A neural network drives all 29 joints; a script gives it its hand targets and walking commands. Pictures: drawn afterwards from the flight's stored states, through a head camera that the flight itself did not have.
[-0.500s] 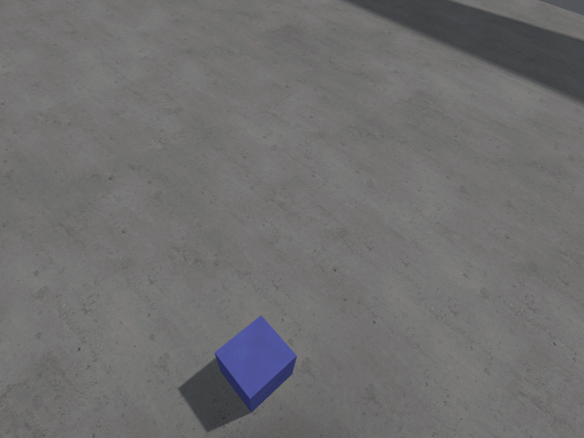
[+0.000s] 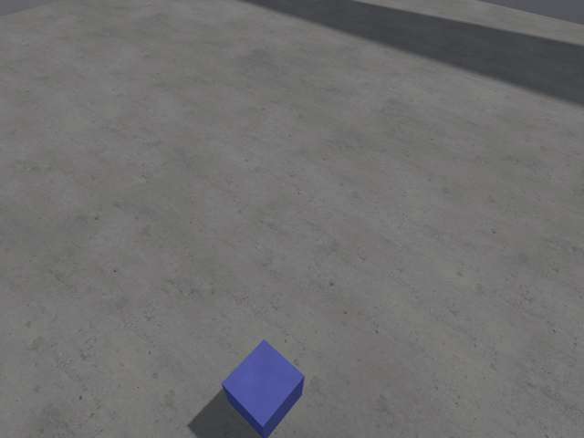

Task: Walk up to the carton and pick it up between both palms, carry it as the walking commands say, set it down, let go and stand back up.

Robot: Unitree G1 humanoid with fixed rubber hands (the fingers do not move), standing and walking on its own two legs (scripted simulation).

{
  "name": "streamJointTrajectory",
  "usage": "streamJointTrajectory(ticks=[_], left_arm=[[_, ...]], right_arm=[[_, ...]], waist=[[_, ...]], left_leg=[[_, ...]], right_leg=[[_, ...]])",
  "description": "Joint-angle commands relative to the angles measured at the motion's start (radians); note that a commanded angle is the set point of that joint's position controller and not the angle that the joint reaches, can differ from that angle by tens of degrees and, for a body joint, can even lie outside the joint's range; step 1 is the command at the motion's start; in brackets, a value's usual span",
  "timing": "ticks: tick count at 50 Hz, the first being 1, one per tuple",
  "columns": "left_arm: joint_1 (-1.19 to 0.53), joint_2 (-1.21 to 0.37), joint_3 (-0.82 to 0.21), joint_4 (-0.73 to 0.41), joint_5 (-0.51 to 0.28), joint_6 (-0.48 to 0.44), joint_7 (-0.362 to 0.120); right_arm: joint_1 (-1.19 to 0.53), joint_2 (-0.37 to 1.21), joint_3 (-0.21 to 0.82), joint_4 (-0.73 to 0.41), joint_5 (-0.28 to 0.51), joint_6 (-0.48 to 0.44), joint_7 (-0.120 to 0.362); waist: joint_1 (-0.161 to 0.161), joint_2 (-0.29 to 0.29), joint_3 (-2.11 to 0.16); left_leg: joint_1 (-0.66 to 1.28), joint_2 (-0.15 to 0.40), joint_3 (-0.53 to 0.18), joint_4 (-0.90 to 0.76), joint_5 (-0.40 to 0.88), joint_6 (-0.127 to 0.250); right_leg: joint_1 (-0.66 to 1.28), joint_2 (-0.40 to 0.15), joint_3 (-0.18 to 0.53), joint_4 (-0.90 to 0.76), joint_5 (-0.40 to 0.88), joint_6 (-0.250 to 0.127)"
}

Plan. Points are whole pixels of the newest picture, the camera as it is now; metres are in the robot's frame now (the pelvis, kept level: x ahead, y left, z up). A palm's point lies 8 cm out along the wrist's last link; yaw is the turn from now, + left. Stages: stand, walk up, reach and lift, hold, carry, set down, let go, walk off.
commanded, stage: walk up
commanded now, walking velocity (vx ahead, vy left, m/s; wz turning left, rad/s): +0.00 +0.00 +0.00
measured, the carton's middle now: (264, 389) +0.39 +0.07 -0.68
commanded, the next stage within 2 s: none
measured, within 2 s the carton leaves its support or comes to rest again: neither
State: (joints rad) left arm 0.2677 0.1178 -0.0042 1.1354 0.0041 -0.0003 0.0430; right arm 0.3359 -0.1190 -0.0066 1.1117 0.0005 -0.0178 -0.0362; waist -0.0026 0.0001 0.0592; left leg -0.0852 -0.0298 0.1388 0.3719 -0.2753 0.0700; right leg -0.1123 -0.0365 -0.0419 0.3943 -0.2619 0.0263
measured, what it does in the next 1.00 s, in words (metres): stands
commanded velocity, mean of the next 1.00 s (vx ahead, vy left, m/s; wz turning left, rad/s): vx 0.00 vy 0.00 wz -0.01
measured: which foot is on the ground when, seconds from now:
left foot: down 0.00-1.00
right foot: down 0.00-1.00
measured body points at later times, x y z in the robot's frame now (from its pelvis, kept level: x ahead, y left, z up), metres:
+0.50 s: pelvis +0.02 -0.02 +0.00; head +0.04 -0.02 +0.45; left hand +0.00 +0.18 -0.16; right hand +0.02 -0.24 -0.16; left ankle -0.04 +0.07 -0.74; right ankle -0.03 -0.13 -0.74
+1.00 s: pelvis +0.02 -0.04 +0.00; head +0.04 -0.04 +0.45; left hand +0.01 +0.17 -0.16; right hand +0.01 -0.26 -0.16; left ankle -0.04 +0.07 -0.74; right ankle -0.03 -0.13 -0.74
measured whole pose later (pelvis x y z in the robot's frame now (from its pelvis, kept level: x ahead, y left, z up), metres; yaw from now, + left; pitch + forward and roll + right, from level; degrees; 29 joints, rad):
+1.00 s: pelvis +0.02 -0.04 +0.00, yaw +1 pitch +0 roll +0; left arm 0.28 0.12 -0.01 1.16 0.00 -0.02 0.05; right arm 0.29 -0.14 -0.01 1.15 -0.01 -0.02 -0.06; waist -0.01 0.00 0.02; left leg -0.07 0.02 0.11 0.35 -0.29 0.00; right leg -0.09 0.01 -0.07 0.38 -0.29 -0.04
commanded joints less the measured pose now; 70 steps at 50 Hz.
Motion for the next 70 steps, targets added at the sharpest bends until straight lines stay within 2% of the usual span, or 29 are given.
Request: streamJointTrajectory(ticks=[1,3,7,10,13,22,24,37,40,59,63,70], left_arm=[[0.078,0.082,0.008,0.01,-0.004,-0.016,0.006],[0.082,0.078,0.007,0.017,-0.006,-0.018,0.008],[0.092,0.071,0.006,0.023,-0.006,-0.02,0.008],[0.098,0.068,0.004,0.029,-0.006,-0.019,0.007],[0.098,0.069,0.003,0.032,-0.005,-0.019,0.007],[0.096,0.078,0.001,0.025,-0.003,-0.02,0.006],[0.098,0.078,0.003,0.026,-0.003,-0.02,0.007],[0.098,0.077,0.006,0.017,0.0,-0.023,0.009],[0.094,0.08,0.009,0.011,0.0,-0.025,0.008],[0.094,0.104,0.01,0.008,0.0,-0.036,0.007],[0.106,0.11,0.011,0.008,0.002,-0.04,0.007],[0.098,0.129,0.015,0.002,0.002,-0.044,0.004]], right_arm=[[0.06,-0.113,-0.02,-0.018,-0.002,-0.014,-0.007],[0.058,-0.108,-0.02,-0.012,-0.002,-0.013,-0.01],[0.057,-0.1,-0.019,-0.008,-0.003,-0.011,-0.015],[0.059,-0.098,-0.02,0.001,-0.003,-0.009,-0.017],[0.046,-0.106,-0.02,0.001,-0.003,-0.008,-0.018],[0.029,-0.117,-0.018,0.005,-0.004,-0.009,-0.02],[0.028,-0.114,-0.017,0.01,-0.005,-0.01,-0.021],[0.041,-0.107,-0.014,0.023,-0.006,-0.007,-0.026],[0.052,-0.108,-0.013,0.025,-0.007,-0.007,-0.027],[0.019,-0.123,-0.015,0.02,-0.014,-0.006,-0.023],[0.006,-0.127,-0.017,0.021,-0.016,-0.004,-0.021],[-0.014,-0.137,-0.019,0.017,-0.018,-0.003,-0.018]], waist=[[0.011,-0.02,0.003],[0.009,-0.018,-0.008],[0.004,0.026,-0.01],[0.001,0.03,-0.004],[0.002,0.007,0.008],[0.0,-0.002,0.011],[0.003,-0.02,0.0],[-0.001,-0.012,-0.015],[-0.005,0.005,-0.016],[-0.004,-0.024,-0.002],[-0.002,-0.01,-0.009],[-0.005,-0.017,-0.005]], left_leg=[[0.024,0.176,-0.154,-0.07,0.361,-0.023],[0.034,0.176,-0.151,-0.063,0.361,-0.024],[0.04,0.172,-0.139,-0.053,0.388,-0.031],[0.04,0.172,-0.135,-0.052,0.395,-0.037],[0.035,0.177,-0.14,-0.056,0.398,-0.038],[0.033,0.171,-0.133,-0.056,0.409,-0.045],[0.032,0.172,-0.132,-0.056,0.411,-0.043],[0.03,0.168,-0.128,-0.047,0.41,-0.049],[0.034,0.167,-0.122,-0.042,0.424,-0.049],[0.027,0.166,-0.122,-0.045,0.324,-0.045],[0.028,0.164,-0.116,-0.041,0.309,-0.046],[0.017,0.159,-0.108,-0.028,0.26,-0.049]], right_leg=[[-0.027,-0.085,0.057,-0.064,0.289,-0.051],[-0.026,-0.085,0.056,-0.068,0.302,-0.053],[-0.029,-0.086,0.058,-0.065,0.33,-0.056],[-0.035,-0.088,0.063,-0.067,0.337,-0.055],[-0.037,-0.088,0.064,-0.072,0.35,-0.057],[-0.034,-0.086,0.069,-0.072,0.388,-0.064],[-0.021,-0.082,0.063,-0.07,0.392,-0.065],[-0.023,-0.085,0.072,-0.056,0.432,-0.073],[-0.024,-0.084,0.068,-0.051,0.437,-0.074],[-0.035,-0.089,0.09,-0.06,0.448,-0.085],[-0.033,-0.088,0.092,-0.061,0.446,-0.087],[-0.033,-0.09,0.098,-0.066,0.44,-0.09]])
